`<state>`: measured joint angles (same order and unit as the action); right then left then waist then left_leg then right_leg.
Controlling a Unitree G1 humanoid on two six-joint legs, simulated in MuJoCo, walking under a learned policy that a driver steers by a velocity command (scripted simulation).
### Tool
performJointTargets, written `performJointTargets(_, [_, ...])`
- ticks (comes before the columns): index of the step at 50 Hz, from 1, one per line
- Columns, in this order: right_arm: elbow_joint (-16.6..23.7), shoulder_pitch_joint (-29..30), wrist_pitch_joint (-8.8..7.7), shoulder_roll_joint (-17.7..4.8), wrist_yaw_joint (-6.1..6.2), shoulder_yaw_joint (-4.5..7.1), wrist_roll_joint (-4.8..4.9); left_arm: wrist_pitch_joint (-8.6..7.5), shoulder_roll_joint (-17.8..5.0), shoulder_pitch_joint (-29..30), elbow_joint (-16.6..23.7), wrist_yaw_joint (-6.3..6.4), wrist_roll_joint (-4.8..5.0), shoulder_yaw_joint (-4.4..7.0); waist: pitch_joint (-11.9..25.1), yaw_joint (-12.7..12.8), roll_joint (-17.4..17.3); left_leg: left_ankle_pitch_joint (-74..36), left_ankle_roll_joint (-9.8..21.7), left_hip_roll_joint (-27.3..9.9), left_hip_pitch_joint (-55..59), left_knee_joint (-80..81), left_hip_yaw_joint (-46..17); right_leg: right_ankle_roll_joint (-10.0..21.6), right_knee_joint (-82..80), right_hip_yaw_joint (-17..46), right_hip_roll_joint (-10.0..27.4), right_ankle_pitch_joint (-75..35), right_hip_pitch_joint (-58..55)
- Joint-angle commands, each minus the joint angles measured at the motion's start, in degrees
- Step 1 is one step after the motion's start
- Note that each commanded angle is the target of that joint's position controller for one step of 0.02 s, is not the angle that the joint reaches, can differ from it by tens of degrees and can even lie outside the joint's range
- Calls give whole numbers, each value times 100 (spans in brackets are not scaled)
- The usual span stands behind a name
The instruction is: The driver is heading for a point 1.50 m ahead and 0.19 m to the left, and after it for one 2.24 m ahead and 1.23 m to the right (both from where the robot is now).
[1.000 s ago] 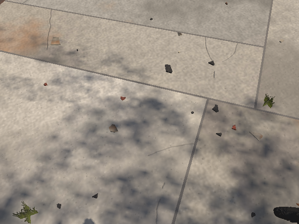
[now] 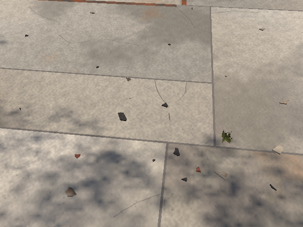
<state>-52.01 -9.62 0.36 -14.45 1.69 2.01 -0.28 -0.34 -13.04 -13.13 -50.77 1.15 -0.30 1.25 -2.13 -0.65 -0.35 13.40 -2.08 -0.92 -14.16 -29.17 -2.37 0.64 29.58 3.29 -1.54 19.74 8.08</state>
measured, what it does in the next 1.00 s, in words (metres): walks ahead: right foot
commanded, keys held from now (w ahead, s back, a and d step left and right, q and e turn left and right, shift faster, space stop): no key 0.18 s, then w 0.82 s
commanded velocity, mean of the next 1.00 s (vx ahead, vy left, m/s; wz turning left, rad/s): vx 0.30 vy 0.00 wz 0.00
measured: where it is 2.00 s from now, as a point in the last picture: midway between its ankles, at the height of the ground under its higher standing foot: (150, 156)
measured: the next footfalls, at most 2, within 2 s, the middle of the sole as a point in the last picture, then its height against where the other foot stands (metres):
right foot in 0.92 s outside the picture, level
left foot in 1.44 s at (126, 177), level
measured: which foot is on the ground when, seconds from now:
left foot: down 0.00-0.94, up 0.96-1.00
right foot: down 0.00-0.44, up 0.46-0.90, down 0.92-1.00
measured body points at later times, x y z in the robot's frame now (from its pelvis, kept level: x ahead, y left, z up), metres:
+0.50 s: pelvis +0.07 +0.04 +0.00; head +0.07 +0.06 +0.45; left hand +0.09 +0.31 -0.15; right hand +0.11 -0.23 -0.13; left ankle +0.05 +0.13 -0.74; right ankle -0.03 -0.11 -0.68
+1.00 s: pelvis +0.32 +0.00 -0.01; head +0.35 +0.00 +0.44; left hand +0.50 +0.25 -0.11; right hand +0.28 -0.26 -0.16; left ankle +0.12 +0.13 -0.64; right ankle +0.42 -0.08 -0.73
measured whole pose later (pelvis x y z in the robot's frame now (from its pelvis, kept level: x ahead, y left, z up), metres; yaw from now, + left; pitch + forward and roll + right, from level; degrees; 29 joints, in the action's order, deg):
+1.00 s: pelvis +0.32 +0.00 -0.01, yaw +1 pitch +1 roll +0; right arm -59.5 -23.2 -4.6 -14.1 0.0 1.5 1.3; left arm -5.7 -14.1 -2.1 -49.0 -1.9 0.9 2.8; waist -3.1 -2.1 -0.9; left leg 26.2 2.4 0.1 -9.7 -62.0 -3.3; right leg 4.0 32.1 -3.4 -2.0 8.2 24.9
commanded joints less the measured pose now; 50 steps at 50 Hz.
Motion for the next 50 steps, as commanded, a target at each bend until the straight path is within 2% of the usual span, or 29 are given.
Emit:
performJointTargets(1, [111,34,-28,-622,47,139,8,-66,-646,-127,87,18,6,141,234,1,82,-1342,123,-115,623,206,-95,92,-601,250,304,-1717,463])
performJointTargets(9, [-273,30,10,-593,86,140,16,-70,-630,-221,-299,38,8,112,130,7,81,-1234,121,-90,636,293,-66,73,-718,177,259,-1553,469])
performJointTargets(11, [-408,-41,25,-506,89,124,38,-44,-693,-388,-439,59,44,136,131,51,254,141,127,189,491,63,237,219,-951,257,244,60,484])
performJointTargets(12, [-406,41,14,-498,87,130,64,-31,-863,-406,-432,72,77,189,-80,120,474,977,140,369,111,-273,433,426,-1173,566,402,1283,578])
performJointTargets(14, [-212,431,-134,-449,37,106,114,-92,-1215,-561,-420,82,129,295,-655,305,1016,1258,220,325,-895,-1132,517,994,-1885,1842,1311,2760,630])
performJointTargets(15, [-136,549,-246,-426,-9,92,160,-158,-1268,-564,-424,90,149,327,-899,325,1102,1155,325,97,-1221,-1440,312,1233,-2092,2338,1687,2700,661])
performJointTargets(17, [-116,502,-445,-462,-119,106,218,-276,-1112,-487,-404,78,156,315,-994,237,1022,1422,522,-178,-1659,-1444,132,1313,-2012,2381,1870,1822,217])
performJointTargets(19, [-307,26,-570,-427,-216,127,234,-276,-1072,-182,-335,49,236,312,-739,-92,823,881,630,-108,-585,-249,367,1014,-1680,1627,1508,1061,418])
performJointTargets(20, [-591,-531,-580,-466,-228,188,211,-259,-1044,-50,-287,30,230,302,-461,-315,707,173,558,171,558,155,587,846,-1346,1182,1172,566,891])
performJointTargets(21, [-821,-1125,-565,-604,-227,271,169,-275,-933,60,-219,22,183,262,-168,-538,404,-37,541,143,1480,256,312,657,-621,733,818,-192,1337])
performJointTargets(22, [-941,-1849,-572,-1083,-207,399,147,-321,-532,191,-58,15,130,144,135,-766,-976,800,1000,-954,2289,1150,-1557,216,1308,-159,86,-241,2204])
performJointTargets(23, [-1033,-2303,-621,-1349,-289,403,106,-422,-498,190,133,37,165,154,385,-767,-1829,1270,1709,-1981,2707,1956,-3767,57,2793,-48,-324,1221,3081])
performJointTargets(24, [-904,-1721,-686,-928,-297,248,77,-491,-758,87,78,4,281,221,-27,-431,-1006,1559,1740,-2104,2346,1949,-3640,165,3612,372,88,1094,3497])
performJointTargets(25, [-729,-1272,-727,-696,-305,181,77,-545,-782,46,19,-53,337,230,-339,-264,-702,1406,1551,-1849,2029,1962,-2934,296,3758,372,367,489,3609])
performJointTargets(27, [-583,-944,-726,-591,-331,112,67,-583,-818,178,-17,-74,243,291,-445,-147,-428,344,1246,-1469,1820,2075,-1893,353,3394,148,721,-410,3599])
performJointTargets(29, [-653,-1208,-654,-425,-305,34,26,-547,-693,252,-16,-139,171,308,-280,-155,-557,-854,1124,-1147,1738,2085,-1140,252,3062,-90,802,-814,3306])
performJointTargets(31, [-716,-1465,-600,-549,-236,31,23,-496,-537,527,97,-167,134,281,-267,-206,-444,-1685,1220,-1098,1751,2122,-818,68,2710,-271,786,-1063,3440])
performJointTargets(34, [-673,-1489,-536,-708,-132,38,-1,-481,-370,1271,415,-177,134,197,-442,-306,-346,-1874,1224,-999,1397,2307,-479,-105,1562,-412,687,-1639,3344])
performJointTargets(37, [-711,-1724,-529,-760,-85,51,32,-500,-352,1829,604,-237,168,140,-582,-432,-426,-1661,1208,-960,1153,2502,-250,-97,642,-584,494,-2238,2863])
performJointTargets(40, [-795,-1887,-505,-754,-69,83,101,-533,-413,2160,779,-324,201,123,-716,-378,-418,-1903,1207,-1195,1528,2425,-189,76,178,-486,447,-2314,2804])
performJointTargets(42, [-774,-1807,-466,-824,-59,134,110,-567,-561,2102,821,-376,202,167,-555,-184,-436,-2700,1122,-1343,1951,2081,-121,254,0,-467,373,-2063,2591])
performJointTargets(43, [-733,-1720,-440,-903,-55,166,93,-575,-693,1866,779,-381,197,226,-312,-2,-523,-3650,1061,-1374,2113,1729,-81,350,8,-536,241,-1876,2197])
performJointTargets(44, [-697,-1647,-396,-974,-55,198,64,-568,-865,1392,664,-363,194,314,82,272,-658,-4745,997,-1348,2195,1124,-17,467,76,-657,53,-1686,1534])
performJointTargets(45, [-650,-1568,-337,-915,-58,179,26,-544,-1085,442,371,-320,207,451,651,740,-658,-5298,858,-1125,1962,26,152,635,31,-763,-101,-1670,364])
performJointTargets(46, [-526,-1544,-325,-792,-66,107,-35,-510,-1355,-638,110,-259,162,551,1373,1145,-413,-4113,716,-909,738,-1536,205,946,226,34,603,-1471,-1451])
performJointTargets(47, [-459,-2304,-434,52,-148,-117,-16,-486,-1803,-1277,-68,-253,53,647,2351,736,1117,-375,312,254,-1527,-3911,265,1951,-335,2980,2146,109,-3452])
performJointTargets(48, [-536,-2066,-617,-233,-195,-68,107,-490,-1310,-1121,-87,-276,87,489,2357,843,1119,1825,427,399,-2200,-4782,-578,1969,-1328,4243,2326,734,-3266])
performJointTargets(49, [-272,-1440,-736,-691,-218,70,288,-525,-1062,-505,-25,-275,126,397,1242,678,985,1511,546,49,-2726,-5030,-504,1640,-1491,3370,2133,685,-2360])
performJointTargets(50, [-166,-1048,-794,-777,-189,88,318,-561,-882,40,93,-284,110,335,686,483,481,928,601,-287,-2560,-4769,-359,1461,-1664,2519,1923,80,-1356])
Keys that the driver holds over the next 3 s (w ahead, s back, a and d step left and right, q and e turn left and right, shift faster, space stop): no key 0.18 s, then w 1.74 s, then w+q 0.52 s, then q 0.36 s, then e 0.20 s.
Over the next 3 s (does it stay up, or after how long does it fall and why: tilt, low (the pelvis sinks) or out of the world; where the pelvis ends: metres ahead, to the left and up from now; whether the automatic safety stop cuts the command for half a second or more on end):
stays up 1.32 0.10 0.00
